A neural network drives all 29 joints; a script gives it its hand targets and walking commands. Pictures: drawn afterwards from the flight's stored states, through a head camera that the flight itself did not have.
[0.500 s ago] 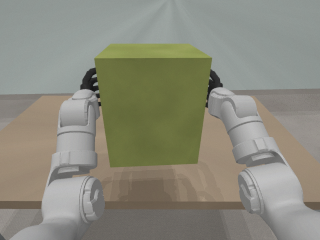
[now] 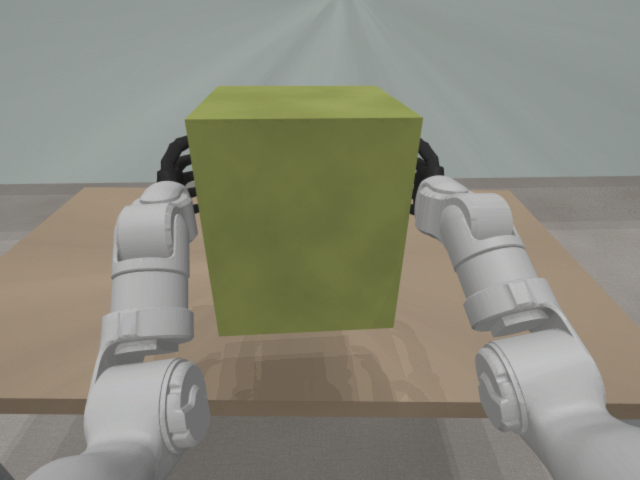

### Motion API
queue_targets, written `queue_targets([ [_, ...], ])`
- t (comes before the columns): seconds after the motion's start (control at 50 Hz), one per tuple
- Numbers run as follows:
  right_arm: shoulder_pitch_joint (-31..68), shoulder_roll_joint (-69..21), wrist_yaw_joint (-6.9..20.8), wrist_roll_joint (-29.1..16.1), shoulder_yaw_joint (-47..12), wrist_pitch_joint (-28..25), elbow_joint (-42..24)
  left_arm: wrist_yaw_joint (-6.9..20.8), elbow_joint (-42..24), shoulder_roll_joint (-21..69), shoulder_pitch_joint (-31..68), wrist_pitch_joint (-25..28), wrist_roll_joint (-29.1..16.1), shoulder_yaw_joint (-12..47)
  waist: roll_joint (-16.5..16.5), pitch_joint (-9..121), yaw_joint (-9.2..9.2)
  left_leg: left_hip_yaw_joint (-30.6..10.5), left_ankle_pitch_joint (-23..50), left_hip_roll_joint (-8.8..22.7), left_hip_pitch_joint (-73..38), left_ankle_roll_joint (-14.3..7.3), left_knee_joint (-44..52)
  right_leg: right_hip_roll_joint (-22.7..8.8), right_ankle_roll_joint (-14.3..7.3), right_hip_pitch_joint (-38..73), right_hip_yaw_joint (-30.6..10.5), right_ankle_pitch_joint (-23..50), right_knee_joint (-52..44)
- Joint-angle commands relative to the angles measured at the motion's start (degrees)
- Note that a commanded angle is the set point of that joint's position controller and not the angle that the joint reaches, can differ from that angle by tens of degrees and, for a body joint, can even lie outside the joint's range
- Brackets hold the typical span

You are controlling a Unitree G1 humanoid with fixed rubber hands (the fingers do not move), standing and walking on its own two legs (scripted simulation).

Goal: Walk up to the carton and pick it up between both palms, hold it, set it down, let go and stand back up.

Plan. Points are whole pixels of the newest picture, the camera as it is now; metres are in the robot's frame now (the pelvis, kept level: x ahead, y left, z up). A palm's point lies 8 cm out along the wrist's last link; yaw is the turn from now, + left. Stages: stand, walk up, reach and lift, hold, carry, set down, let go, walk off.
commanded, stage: hold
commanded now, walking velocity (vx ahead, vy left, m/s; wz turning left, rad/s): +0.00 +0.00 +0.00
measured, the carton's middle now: (302, 202) +0.39 +0.00 +0.25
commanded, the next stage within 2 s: set down in 0.82 s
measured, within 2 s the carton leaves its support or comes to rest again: neither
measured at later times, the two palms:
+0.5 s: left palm (176, 189) +0.37 +0.15 +0.28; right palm (431, 186) +0.36 -0.16 +0.28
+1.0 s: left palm (171, 190) +0.38 +0.15 +0.28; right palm (422, 189) +0.37 -0.15 +0.27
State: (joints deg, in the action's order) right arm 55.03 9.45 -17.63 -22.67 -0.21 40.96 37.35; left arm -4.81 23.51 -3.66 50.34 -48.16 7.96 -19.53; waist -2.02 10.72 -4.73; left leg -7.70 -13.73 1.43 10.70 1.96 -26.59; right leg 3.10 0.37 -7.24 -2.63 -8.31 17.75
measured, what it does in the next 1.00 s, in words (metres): stands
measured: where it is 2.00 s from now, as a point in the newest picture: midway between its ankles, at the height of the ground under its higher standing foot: outside the picture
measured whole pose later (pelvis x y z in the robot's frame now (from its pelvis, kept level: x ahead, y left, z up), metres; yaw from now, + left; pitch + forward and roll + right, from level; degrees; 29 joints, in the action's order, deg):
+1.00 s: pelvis +0.00 +0.00 +0.00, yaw +1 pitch -3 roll -2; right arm 56.2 7.9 -17.4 -20.7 0.4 37.6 40.3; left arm -4.5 26.6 -5.0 51.6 -45.1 7.2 -20.4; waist -2.1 10.5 -5.2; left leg -8.4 -13.2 1.3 9.7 2.2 -25.5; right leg 3.0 0.1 -6.0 -2.0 -8.2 16.8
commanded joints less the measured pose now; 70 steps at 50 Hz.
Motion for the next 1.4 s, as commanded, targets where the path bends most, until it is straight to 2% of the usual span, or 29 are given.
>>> queue_targets([
  [0.0, 58.48, -42.61, 7.62, -11.78, -14.36, -4.08, -24.01, 8.07, -9.97, 40.98, 52.53, 4.62, -10.65, 27.54, -2.81, 24.75, -1.2, 3.82, 15.83, -4.31, -4.55, 1.62, 3.28, 2.48, 1.18, 8.99, 1.24, 14.25, -0.78],
  [0.02, 56.58, -42.82, 7.94, -12.07, -15.28, -3.69, -22.1, 7.93, -8.52, 38.61, 51.18, 4.6, -9.18, 24.7, -1.2, 22.45, 0.81, 4.2, 16.27, -4.1, -3.76, 1.27, 3.34, 2.22, 1.3, 9.72, 0.85, 14.06, -0.85],
  [0.08, 55.31, -43.88, 8.01, -11.91, -14.86, -3.56, -19.9, 8.5, -9.35, 37.93, 52.53, 4.65, -9.42, 24.41, -0.08, 22.65, 0.29, 4.14, 13.98, -3.96, -3.61, 0.89, 4.51, 2.38, 1.51, 10.28, 1.07, 13.06, -1.2],
  [0.1, 59.27, -44.29, 7.92, -13.26, -15.85, -4.81, -27.05, 8.4, -11.45, 41.17, 52.34, 4.88, -11.23, 26.89, -1.69, 28.19, 0.69, 3.96, 16.78, -4.06, -4.32, 1.32, 3.26, 1.85, 1.38, 11.74, 0.68, 16.17, -0.08],
  [0.12, 56.5, -43.23, 7.86, -12.2, -14.6, -3.57, -21.27, 8.04, -8.71, 39.5, 51.6, 4.78, -10.13, 25.33, -1.88, 24.39, -0.69, 3.82, 15.57, -4.01, -3.97, 1.34, 4.02, 1.67, 1.19, 10.39, 0.91, 14.76, -1.01],
  [0.2, 58.79, -40.72, 7.9, -10.23, -10.84, -4.5, -22.16, 8.08, -7.82, 42.25, 53.58, 5.1, -11.9, 28.45, -3.56, 23.18, -2.88, 3.83, 12.81, -3.74, -3.73, 1.67, 4.34, 2.13, 0.39, 7.55, 1.83, 11.11, -1.08],
  [0.3, 57.8, -42.26, 8.47, -11.46, -13.3, -3.81, -18.94, 7.93, -6.28, 40.42, 52.62, 5.26, -10.89, 24.45, -0.39, 21.95, -0.13, 3.35, 13.23, -3.31, -2.82, 1.04, 4.98, 2.1, 0.99, 9.03, 0.98, 11.31, -1.1],
  [0.34, 58.8, -43.41, 8.82, -11.62, -13.79, -4.02, -17.64, 7.79, -8.63, 40.3, 56.31, 5.98, -10.47, 24.6, -2.87, 24.55, 0.83, 4.12, 13.22, -3.38, -3.24, 1.08, 4.6, 1.76, 0.65, 9.63, 0.98, 11.29, -0.92],
  [0.36, 57.69, -43.31, 8.87, -10.72, -12.52, -3.97, -17.72, 7.62, -9.1, 40.31, 56.59, 6.15, -12.14, 25.78, -1.32, 25.11, -1.26, 3.77, 13.19, -3.78, -3.29, 1.39, 4.66, 2.09, 0.8, 9.68, 1.37, 11.83, -0.54],
  [0.38, 61.05, -44.45, 9.21, -12.88, -15.46, -4.63, -21.73, 7.2, -10.65, 39.93, 57.67, 6.24, -11.04, 25.34, -1.56, 27.58, 1.64, 3.98, 15.36, -3.62, -2.95, 1.14, 3.63, 2.43, 0.58, 10.14, 1.36, 13.12, -0.08],
  [0.4, 61.44, -43.9, 8.89, -12.95, -14.31, -4.81, -23.11, 7.01, -12.5, 42.96, 57.92, 6.32, -12.78, 28.86, -3.63, 31.12, -0.37, 3.16, 18.11, -3.7, -4.44, 2.0, 2.54, 2.79, 0.79, 10.56, 1.44, 15.64, 0.58],
  [0.46, 56.57, -41.72, 8.77, -10.8, -11.39, -4.02, -17.06, 7.37, -8.03, 40.71, 54.23, 5.3, -11.21, 26.12, -2.81, 23.36, -1.17, 3.36, 14.84, -3.37, -4.31, 1.79, 4.11, 2.51, 0.89, 7.77, 1.37, 12.08, -1.45],
  [0.58, 60.66, -43.9, 8.41, -12.57, -15.57, -4.95, -23.49, 7.48, -8.29, 40.25, 53.98, 5.95, -11.04, 24.44, -0.37, 28.02, 1.16, 4.1, 16.69, -4.1, -3.54, 0.85, 3.36, 2.15, 0.84, 11.83, 0.66, 17.23, -0.46],
  [0.6, 58.05, -42.27, 8.46, -11.68, -12.71, -3.79, -18.2, 7.57, -5.4, 39.74, 53.96, 5.51, -10.04, 23.53, -1.58, 23.52, -0.52, 3.92, 14.2, -3.95, -2.35, 0.99, 4.34, 2.06, 0.9, 10.52, 0.78, 14.48, -1.0],
  [0.62, 59.09, -44.23, 8.88, -11.16, -13.51, -4.18, -16.09, 7.43, -6.69, 39.28, 58.48, 6.21, -9.33, 22.39, -0.05, 21.79, 1.51, 3.77, 11.5, -3.35, -2.48, 0.12, 5.18, 1.86, 1.05, 9.39, 0.59, 10.68, -1.16],
  [0.64, 58.82, -42.35, 8.87, -9.92, -10.88, -4.47, -15.61, 7.66, -5.31, 40.74, 55.14, 5.79, -10.22, 23.87, -1.82, 22.15, -0.91, 3.68, 10.21, -3.35, -2.25, 0.93, 5.15, 1.87, 0.42, 8.64, 0.81, 9.73, -1.49],
  [0.66, 58.91, -42.2, 9.11, -9.76, -11.44, -4.3, -14.31, 7.89, -2.48, 39.24, 55.28, 5.45, -9.35, 22.54, -1.38, 18.96, 0.11, 3.78, 7.91, -3.49, -0.68, 0.16, 6.19, 1.6, 0.82, 7.66, 0.39, 6.5, -2.12],
  [0.76, 60.0, -45.05, 7.9, -13.49, -16.28, -5.27, -24.4, 7.47, -11.61, 40.82, 55.36, 6.54, -12.07, 25.66, -0.61, 32.0, 0.35, 3.93, 20.98, -4.21, -6.36, 1.47, 1.96, 3.02, 1.02, 12.74, 1.17, 20.43, 0.1],
  [0.84, 56.04, -46.2, 7.35, -10.02, -14.94, -4.24, -19.26, 8.66, -8.29, 40.07, 54.39, 6.47, -12.25, 26.05, -2.12, 23.64, -1.56, 3.9, 18.52, -3.96, -4.84, 1.21, 5.29, 2.55, 2.32, 10.5, 1.58, 13.0, -1.88],
  [0.9, 57.79, -46.58, 7.86, -9.74, -15.25, -6.64, -20.23, 8.38, -11.04, 41.83, 56.46, 8.2, -12.96, 27.86, -3.54, 28.54, -1.78, 3.68, 23.13, -4.36, -7.71, 2.46, 3.44, 2.8, 2.29, 11.58, 2.03, 17.23, -0.74],
  [0.92, 58.66, -46.9, 8.15, -9.61, -15.59, -7.87, -20.16, 8.05, -12.56, 40.52, 58.48, 9.18, -12.19, 26.5, -5.18, 28.25, -0.07, 3.75, 23.3, -3.78, -8.07, 2.48, 2.99, 2.72, 1.64, 11.66, 2.1, 16.44, -0.51],
  [0.94, 56.89, -46.33, 7.87, -7.88, -14.18, -8.34, -18.78, 8.4, -11.97, 39.93, 58.56, 9.62, -12.2, 27.21, -3.5, 26.99, -2.41, 3.43, 23.54, -4.15, -8.22, 2.32, 3.29, 2.73, 2.16, 11.49, 2.92, 17.63, -0.72],
  [1.04, 57.64, -43.34, 8.35, -2.88, -9.47, -12.54, -11.66, 9.76, 0.88, 38.89, 54.84, 12.43, -7.64, 21.95, -1.29, 18.01, -1.78, 4.08, 12.0, -4.21, -4.24, 0.83, 7.41, 1.04, 2.11, 8.94, 3.73, 6.32, -3.21],
  [1.12, 57.94, -45.86, 8.64, -1.95, -12.65, -18.42, -14.0, 10.38, 4.79, 39.77, 51.15, 16.67, -7.1, 20.09, 1.58, 23.9, 0.75, 4.51, 17.97, -4.38, -8.73, 1.13, 4.84, 0.36, 2.39, 13.51, 4.26, 15.47, -2.01],
  [1.14, 56.1, -44.35, 8.25, -1.87, -11.68, -18.61, -10.12, 10.81, 5.91, 38.57, 51.21, 17.1, -6.62, 20.14, 1.18, 19.95, -1.68, 4.17, 17.71, -4.43, -9.68, 1.28, 5.43, 0.7, 2.64, 11.73, 4.45, 14.71, -2.45],
  [1.18, 55.71, -45.77, 9.28, 1.64, -8.4, -20.91, -7.07, 11.11, 9.98, 37.28, 51.85, 18.95, -4.05, 17.71, 0.79, 15.79, -1.84, 4.81, 11.34, -4.03, -8.55, 0.27, 7.44, 0.23, 2.81, 8.86, 5.36, 6.41, -3.89],
  [1.2, 57.52, -44.28, 9.34, 3.14, -7.34, -21.68, -5.84, 11.6, 14.8, 37.13, 49.68, 18.95, -2.83, 14.81, 1.07, 12.34, 0.18, 5.5, 7.98, -3.87, -7.19, -0.59, 8.66, -0.46, 2.59, 8.1, 5.0, 2.76, -4.68],
  [1.32, 60.33, -43.15, 10.24, 5.4, -9.42, -30.1, -10.44, 11.16, 5.27, 41.73, 52.73, 24.1, -3.77, 22.26, -2.05, 24.06, -1.48, 5.4, 22.48, -4.76, -13.12, 2.59, 4.83, 0.43, 2.92, 13.39, 6.37, 16.74, -1.9],
  [1.38, 58.66, -43.64, 10.75, 6.33, -10.65, -32.39, -11.88, 9.52, 3.2, 44.85, 52.22, 25.73, -5.67, 26.3, -4.2, 26.82, -1.15, 5.79, 25.6, -4.26, -18.06, 3.63, 3.89, 0.97, 1.48, 10.3, 6.56, 15.04, -2.04],
])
